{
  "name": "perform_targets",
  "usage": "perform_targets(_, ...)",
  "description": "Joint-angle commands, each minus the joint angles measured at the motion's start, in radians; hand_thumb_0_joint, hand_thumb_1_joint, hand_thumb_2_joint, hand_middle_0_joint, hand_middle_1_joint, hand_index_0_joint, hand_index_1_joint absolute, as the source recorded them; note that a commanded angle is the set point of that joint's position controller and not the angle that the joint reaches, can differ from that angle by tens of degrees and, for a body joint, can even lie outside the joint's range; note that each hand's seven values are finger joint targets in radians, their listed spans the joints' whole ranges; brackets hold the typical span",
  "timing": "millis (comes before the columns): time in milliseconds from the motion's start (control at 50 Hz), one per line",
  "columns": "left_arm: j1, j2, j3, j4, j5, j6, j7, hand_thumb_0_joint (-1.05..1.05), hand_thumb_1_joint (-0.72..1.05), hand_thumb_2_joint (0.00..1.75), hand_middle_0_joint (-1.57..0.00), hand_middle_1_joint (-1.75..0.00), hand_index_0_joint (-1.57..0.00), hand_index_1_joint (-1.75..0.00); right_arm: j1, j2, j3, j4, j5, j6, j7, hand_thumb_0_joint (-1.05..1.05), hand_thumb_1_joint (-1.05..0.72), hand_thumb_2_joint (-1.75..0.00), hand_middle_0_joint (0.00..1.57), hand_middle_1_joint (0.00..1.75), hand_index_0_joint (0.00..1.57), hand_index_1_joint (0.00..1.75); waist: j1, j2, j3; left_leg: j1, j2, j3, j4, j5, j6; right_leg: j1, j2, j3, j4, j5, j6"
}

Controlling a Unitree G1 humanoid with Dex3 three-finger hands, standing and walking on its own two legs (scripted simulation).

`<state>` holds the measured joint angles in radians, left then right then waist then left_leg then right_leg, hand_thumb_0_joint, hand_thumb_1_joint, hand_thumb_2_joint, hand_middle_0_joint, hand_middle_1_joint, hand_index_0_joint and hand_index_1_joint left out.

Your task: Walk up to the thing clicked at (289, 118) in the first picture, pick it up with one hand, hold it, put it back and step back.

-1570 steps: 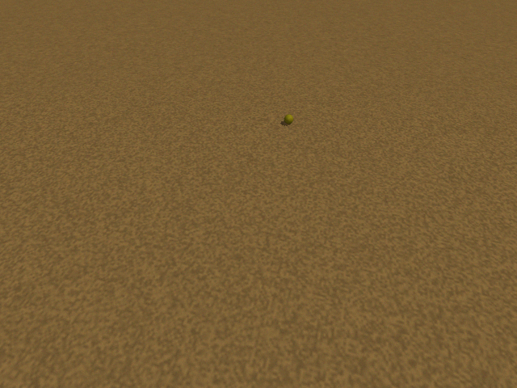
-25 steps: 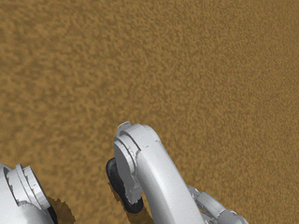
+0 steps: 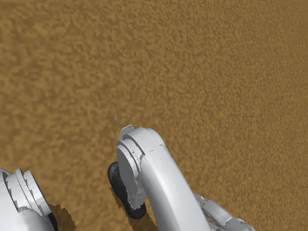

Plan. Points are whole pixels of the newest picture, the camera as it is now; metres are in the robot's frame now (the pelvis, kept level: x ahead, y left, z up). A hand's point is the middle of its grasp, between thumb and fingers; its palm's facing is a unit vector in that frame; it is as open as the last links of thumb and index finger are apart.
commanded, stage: open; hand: left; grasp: from above
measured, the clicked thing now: out of the picture +0.46 +0.36 -0.27
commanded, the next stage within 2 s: withdraw in 0.46 s
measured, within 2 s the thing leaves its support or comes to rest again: neither
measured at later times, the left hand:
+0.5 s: hand out of the picture +0.44 +0.35 -0.24, palm faces -0.41 -0.19 -0.89, open 14.0 cm
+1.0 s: hand out of the picture +0.45 +0.38 -0.12, palm faces -0.31 -0.08 -0.95, open 14.1 cm
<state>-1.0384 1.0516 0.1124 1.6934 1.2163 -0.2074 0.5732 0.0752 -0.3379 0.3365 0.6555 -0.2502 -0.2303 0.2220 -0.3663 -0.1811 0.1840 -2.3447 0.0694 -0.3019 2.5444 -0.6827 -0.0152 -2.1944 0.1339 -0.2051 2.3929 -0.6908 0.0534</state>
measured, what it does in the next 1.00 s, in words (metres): stands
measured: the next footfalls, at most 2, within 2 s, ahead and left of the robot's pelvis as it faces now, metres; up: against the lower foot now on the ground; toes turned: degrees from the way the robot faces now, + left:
none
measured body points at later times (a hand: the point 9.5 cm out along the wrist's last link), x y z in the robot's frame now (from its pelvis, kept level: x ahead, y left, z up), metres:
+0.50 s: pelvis +0.00 +0.00 +0.00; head +0.27 +0.14 +0.33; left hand +0.45 +0.36 -0.19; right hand +0.07 -0.24 -0.05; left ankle +0.07 +0.14 -0.27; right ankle +0.11 -0.11 -0.27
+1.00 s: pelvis +0.00 +0.00 +0.02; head +0.22 +0.11 +0.40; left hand +0.46 +0.38 -0.06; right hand +0.11 -0.25 -0.07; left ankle +0.07 +0.14 -0.27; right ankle +0.11 -0.11 -0.27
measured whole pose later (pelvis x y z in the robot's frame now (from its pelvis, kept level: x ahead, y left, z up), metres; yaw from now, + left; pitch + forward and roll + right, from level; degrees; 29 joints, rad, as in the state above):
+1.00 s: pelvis +0.00 +0.00 +0.02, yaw +3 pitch +30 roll -12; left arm -0.91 0.83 0.05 1.30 1.14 -0.06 0.37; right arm 0.13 -0.30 0.17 0.67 -0.15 -0.13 0.25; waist -0.25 -0.01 -0.03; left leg -2.34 0.07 -0.23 2.45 -0.67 -0.01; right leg -2.19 0.11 -0.15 2.34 -0.71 0.04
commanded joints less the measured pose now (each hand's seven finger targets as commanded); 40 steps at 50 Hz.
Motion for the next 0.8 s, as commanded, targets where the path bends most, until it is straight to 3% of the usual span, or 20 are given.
perform_targets(0,-0.231,0.238,0.004,-0.121,-0.004,-0.006,0.041,0.0,-0.39,0.85,-0.18,-0.9,-0.19,-0.89,0.164,-0.326,-0.098,0.005,0.001,0.003,-0.011,0.0,-0.89,-0.9,0.2,0.3,0.2,0.3,-0.029,0.588,-0.628,0.509,0.032,0.106,-0.249,0.192,0.013,0.319,0.019,-0.106,-0.217,0.278,-0.067)
perform_targets(20,-0.209,0.259,0.022,-0.095,-0.001,-0.002,0.046,0.0,-0.4,0.86,-0.17,-0.91,-0.18,-0.9,0.172,-0.321,-0.094,0.011,-0.002,0.008,-0.013,0.0,-0.89,-0.9,0.2,0.3,0.2,0.3,-0.027,0.579,-0.622,0.498,0.033,0.112,-0.242,0.19,0.017,0.333,0.022,-0.101,-0.225,0.283,-0.065)
perform_targets(60,-0.224,0.224,-0.003,-0.12,-0.005,-0.005,0.046,0.0,-0.43,0.89,-0.15,-0.93,-0.15,-0.92,0.163,-0.319,-0.091,0.0,-0.007,0.01,-0.013,0.0,-0.89,-0.9,0.2,0.3,0.2,0.3,-0.029,0.575,-0.633,0.501,0.034,0.115,-0.245,0.193,0.018,0.348,0.023,-0.098,-0.233,0.288,-0.065)
perform_targets(140,-0.245,0.22,-0.031,-0.12,-0.006,-0.005,0.038,0.0,-0.48,0.93,-0.1,-0.99,-0.1,-0.98,0.158,-0.324,-0.094,-0.006,0.003,0.004,-0.014,0.0,-0.89,-0.9,0.2,0.3,0.2,0.3,-0.037,0.564,-0.604,0.484,0.034,0.113,-0.24,0.157,0.021,0.321,0.023,-0.092,-0.234,0.255,-0.066)
perform_targets(160,-0.225,0.25,0.002,-0.094,-0.012,-0.002,0.043,0.0,-0.49,0.95,-0.09,-0.98,-0.1,-0.98,0.165,-0.332,-0.095,0.0,0.0,0.005,-0.018,0.0,-0.89,-0.9,0.2,0.3,0.2,0.3,-0.04,0.536,-0.615,0.483,0.034,0.108,-0.236,0.157,0.023,0.324,0.023,-0.098,-0.237,0.257,-0.063)
perform_targets(180,-0.254,0.226,-0.025,-0.127,-0.006,-0.007,0.041,0.0,-0.49,0.94,-0.09,-0.99,-0.1,-0.98,0.166,-0.328,-0.092,-0.01,0.002,0.002,-0.016,0.0,-0.89,-0.9,0.2,0.3,0.2,0.3,-0.04,0.557,-0.61,0.481,0.031,0.112,-0.241,0.156,0.022,0.323,0.02,-0.095,-0.233,0.254,-0.065)
perform_targets(200,-0.221,0.258,0.014,-0.092,-0.011,-0.005,0.05,0.0,-0.51,0.96,-0.08,-0.99,-0.09,-0.99,0.171,-0.329,-0.095,0.003,-0.002,0.006,-0.019,0.0,-0.89,-0.9,0.2,0.3,0.2,0.3,-0.032,0.546,-0.621,0.488,0.036,0.107,-0.246,0.159,0.021,0.342,0.022,-0.094,-0.236,0.256,-0.065)
perform_targets(220,-0.226,0.253,0.005,-0.108,0.004,-0.004,0.048,0.0,-0.5,0.96,-0.09,-1.0,-0.09,-0.99,0.181,-0.327,-0.091,0.002,-0.004,0.004,-0.014,0.0,-0.89,-0.9,0.2,0.3,0.2,0.3,-0.035,0.559,-0.616,0.493,0.032,0.108,-0.241,0.181,0.02,0.329,0.02,-0.101,-0.224,0.272,-0.064)
perform_targets(240,-0.233,0.248,0.009,-0.097,-0.005,-0.003,0.045,0.0,-0.5,0.95,-0.07,-1.0,-0.08,-0.99,0.178,-0.326,-0.093,0.0,0.002,0.001,-0.013,0.0,-0.89,-0.9,0.2,0.3,0.2,0.3,-0.035,0.546,-0.601,0.486,0.032,0.101,-0.244,0.167,0.019,0.294,0.017,-0.106,-0.22,0.253,-0.065)
perform_targets(300,-0.246,0.207,-0.03,-0.111,-0.009,-0.007,0.041,0.0,-0.52,0.97,-0.07,-1.01,-0.07,-1.01,0.154,-0.327,-0.088,-0.019,-0.002,0.002,-0.015,0.0,-0.89,-0.9,0.2,0.3,0.2,0.3,-0.047,0.561,-0.604,0.502,0.034,0.099,-0.262,0.159,0.015,0.312,0.019,-0.106,-0.228,0.255,-0.067)
perform_targets(400,-0.224,0.26,0.011,-0.108,-0.002,0.0,0.041,0.0,-0.5,0.97,-0.07,-1.02,-0.08,-1.01,0.176,-0.321,-0.082,-0.001,0.0,0.002,-0.011,0.0,-0.89,-0.9,0.2,0.3,0.2,0.3,-0.034,0.581,-0.613,0.511,0.035,0.099,-0.252,0.191,0.013,0.312,0.017,-0.107,-0.219,0.275,-0.064)
perform_targets(480,-0.231,0.254,0.011,-0.123,-0.009,-0.002,0.041,0.0,-0.51,0.97,-0.07,-1.02,-0.07,-1.01,0.171,-0.324,-0.086,0.0,-0.005,0.008,-0.016,0.0,-0.89,-0.9,0.2,0.3,0.2,0.3,-0.036,0.587,-0.625,0.507,0.035,0.108,-0.245,0.195,0.015,0.331,0.021,-0.102,-0.228,0.285,-0.063)
perform_targets(500,-0.226,0.25,-0.001,-0.115,0.003,0.002,0.036,0.0,-0.51,0.98,-0.07,-1.02,-0.07,-1.01,0.177,-0.326,-0.089,-0.006,-0.003,0.004,-0.014,0.0,-0.89,-0.9,0.2,0.3,0.2,0.3,-0.04,0.582,-0.613,0.507,0.033,0.112,-0.239,0.195,0.017,0.327,0.02,-0.096,-0.224,0.288,-0.065)
perform_targets(540,-0.226,0.269,0.018,-0.13,-0.004,0.001,0.039,0.0,-0.5,1.01,-0.08,-1.04,-0.08,-1.04,0.176,-0.328,-0.091,-0.003,-0.001,0.003,-0.015,0.0,-0.89,-0.9,0.2,0.3,0.2,0.3,-0.032,0.592,-0.631,0.522,0.033,0.11,-0.246,0.204,0.015,0.331,0.017,-0.101,-0.224,0.289,-0.066)
perform_targets(600,-0.213,0.235,0.002,-0.145,-0.007,0.006,0.029,0.0,-0.51,0.96,-0.06,-1.0,-0.08,-0.98,0.183,-0.326,-0.098,-0.003,-0.005,0.004,-0.012,0.0,-0.9,-0.9,0.2,0.3,0.2,0.3,-0.037,0.611,-0.633,0.531,0.034,0.114,-0.251,0.205,0.013,0.338,0.021,-0.096,-0.228,0.292,-0.067)
perform_targets(660,-0.249,0.292,0.048,-0.305,-0.01,0.006,0.019,0.0,-0.51,0.97,-0.07,-0.99,-0.07,-0.98,0.195,-0.318,-0.114,-0.004,0.005,0.003,-0.008,0.0,-0.9,-0.9,0.2,0.3,0.2,0.3,0.005,0.668,-0.738,0.573,0.03,0.122,-0.243,0.243,0.011,0.358,0.014,-0.089,-0.224,0.318,-0.069)
perform_targets(700,-0.202,0.239,0.028,-0.364,-0.012,0.013,-0.001,0.0,-0.52,0.97,-0.07,-0.98,-0.08,-0.98,0.178,-0.299,-0.125,-0.013,0.008,0.006,0.0,0.0,-0.9,-0.9,0.2,0.3,0.2,0.3,0.027,0.696,-0.779,0.596,0.031,0.131,-0.246,0.272,0.009,0.375,0.016,-0.079,-0.225,0.341,-0.071)
perform_targets(780,-0.143,0.21,0.065,-0.525,-0.038,0.05,-0.04,0.0,-0.52,0.97,-0.06,-0.98,-0.07,-0.97,0.183,-0.287,-0.185,-0.011,0.037,0.032,0.007,0.0,-0.9,-0.9,0.2,0.3,0.2,0.3,0.104,0.771,-0.9,0.645,0.02,0.146,-0.294,0.288,0.0,0.345,0.007,-0.063,-0.228,0.334,-0.083)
